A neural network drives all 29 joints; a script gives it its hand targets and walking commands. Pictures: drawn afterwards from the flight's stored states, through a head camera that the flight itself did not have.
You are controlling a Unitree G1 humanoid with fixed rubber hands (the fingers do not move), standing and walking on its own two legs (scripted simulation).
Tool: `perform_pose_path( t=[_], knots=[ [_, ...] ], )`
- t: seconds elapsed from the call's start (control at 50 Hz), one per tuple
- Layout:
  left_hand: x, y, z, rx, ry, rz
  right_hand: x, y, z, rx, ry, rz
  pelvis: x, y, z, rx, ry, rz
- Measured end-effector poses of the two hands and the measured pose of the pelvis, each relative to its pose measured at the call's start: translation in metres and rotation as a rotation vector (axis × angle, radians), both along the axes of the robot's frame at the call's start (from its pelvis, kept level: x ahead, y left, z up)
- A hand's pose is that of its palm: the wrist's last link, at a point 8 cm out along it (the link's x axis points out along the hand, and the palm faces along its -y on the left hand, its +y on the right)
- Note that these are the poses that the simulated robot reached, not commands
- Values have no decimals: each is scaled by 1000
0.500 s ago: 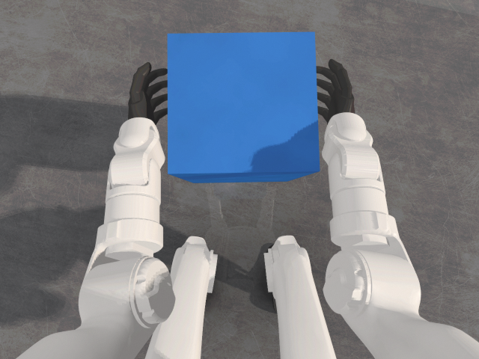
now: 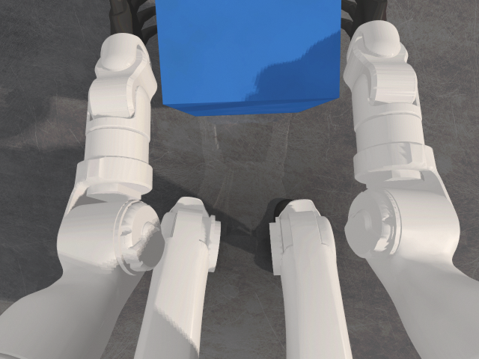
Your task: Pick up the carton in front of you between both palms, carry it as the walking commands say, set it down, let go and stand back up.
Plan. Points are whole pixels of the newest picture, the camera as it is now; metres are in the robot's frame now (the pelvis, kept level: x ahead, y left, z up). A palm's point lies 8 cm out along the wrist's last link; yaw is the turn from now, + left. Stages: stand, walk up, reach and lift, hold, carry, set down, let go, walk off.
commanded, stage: set down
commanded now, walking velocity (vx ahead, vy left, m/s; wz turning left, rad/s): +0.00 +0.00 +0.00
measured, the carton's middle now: (246, 44) +0.55 -0.01 -0.22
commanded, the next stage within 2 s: none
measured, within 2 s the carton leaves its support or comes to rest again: rests again in 0.56 s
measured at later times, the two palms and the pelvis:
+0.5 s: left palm (151, 42) +0.55 +0.14 -0.22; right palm (345, 31) +0.56 -0.16 -0.22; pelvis +0.01 +0.00 -0.06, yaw +1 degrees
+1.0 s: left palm (150, 49) +0.54 +0.14 -0.23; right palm (346, 38) +0.55 -0.17 -0.23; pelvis -0.01 +0.00 -0.07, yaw +1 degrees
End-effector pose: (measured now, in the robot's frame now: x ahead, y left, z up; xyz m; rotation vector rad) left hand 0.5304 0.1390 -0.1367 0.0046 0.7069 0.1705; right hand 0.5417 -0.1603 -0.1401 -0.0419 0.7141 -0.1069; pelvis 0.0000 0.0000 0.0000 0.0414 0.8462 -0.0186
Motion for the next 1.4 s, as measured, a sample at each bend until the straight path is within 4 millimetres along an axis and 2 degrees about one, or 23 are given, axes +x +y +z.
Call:
perform_pose_path(
  t=[0.18, 0.3, 0.46, 0.6, 0.76, 1.16, 1.4],
  knots=[
    [12, -1, -58, -4, 20, -2, 14, -1, -56, -16, 19, 16, 2, 1, -34, -1, -50, 13],
    [17, 1, -80, -12, 26, 3, 21, 1, -74, -21, 29, 23, 9, -1, -47, -12, -84, 22],
    [19, 0, -85, -15, 26, -7, 22, -2, -80, -15, 30, 20, 12, -1, -58, -14, -100, 29],
    [11, 0, -93, -17, 43, -18, 13, -3, -90, -15, 50, 32, 6, -2, -63, -12, -141, 30],
    [10, 1, -95, -33, 30, -38, 12, -6, -92, -7, 44, 49, 0, -3, -68, -11, -192, 29],
    [14, 4, -103, -65, 4, -87, 14, -9, -99, 45, 24, 84, -6, -4, -73, -16, -251, 30],
    [16, 7, -119, -34, 21, -110, 16, -11, -114, 29, 11, 91, -3, -4, -75, -11, -273, 31]
  ],
)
